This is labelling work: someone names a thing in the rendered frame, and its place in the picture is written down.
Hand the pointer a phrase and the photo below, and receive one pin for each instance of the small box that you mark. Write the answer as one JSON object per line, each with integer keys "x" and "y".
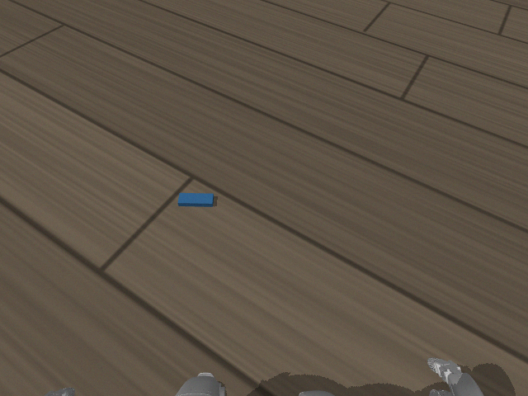
{"x": 196, "y": 199}

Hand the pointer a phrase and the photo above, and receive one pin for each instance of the right robot hand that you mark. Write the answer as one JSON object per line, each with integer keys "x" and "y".
{"x": 461, "y": 384}

